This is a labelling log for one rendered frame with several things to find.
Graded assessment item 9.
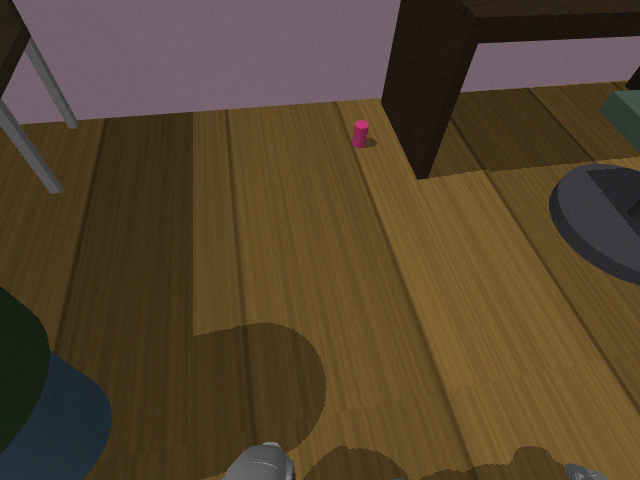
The desk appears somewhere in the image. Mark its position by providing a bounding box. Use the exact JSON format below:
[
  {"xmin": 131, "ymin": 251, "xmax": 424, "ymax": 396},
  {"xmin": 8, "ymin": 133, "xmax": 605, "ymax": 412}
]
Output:
[{"xmin": 381, "ymin": 0, "xmax": 640, "ymax": 180}]

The potted plant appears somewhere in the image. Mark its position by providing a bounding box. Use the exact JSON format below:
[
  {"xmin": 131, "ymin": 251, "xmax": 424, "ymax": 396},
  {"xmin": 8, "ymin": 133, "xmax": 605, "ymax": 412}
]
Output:
[{"xmin": 0, "ymin": 286, "xmax": 112, "ymax": 480}]

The office chair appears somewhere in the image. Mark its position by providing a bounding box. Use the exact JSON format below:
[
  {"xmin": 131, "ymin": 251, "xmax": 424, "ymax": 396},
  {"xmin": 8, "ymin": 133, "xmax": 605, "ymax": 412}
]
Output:
[{"xmin": 549, "ymin": 90, "xmax": 640, "ymax": 286}]

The chair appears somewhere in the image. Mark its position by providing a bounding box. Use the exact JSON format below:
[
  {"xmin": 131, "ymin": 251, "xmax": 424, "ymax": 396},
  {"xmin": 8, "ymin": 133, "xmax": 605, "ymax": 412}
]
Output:
[{"xmin": 0, "ymin": 0, "xmax": 79, "ymax": 194}]

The right robot hand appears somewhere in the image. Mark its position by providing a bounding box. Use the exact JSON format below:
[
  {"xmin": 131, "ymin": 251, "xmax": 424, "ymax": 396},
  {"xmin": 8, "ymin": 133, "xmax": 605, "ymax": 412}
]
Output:
[{"xmin": 565, "ymin": 463, "xmax": 609, "ymax": 480}]

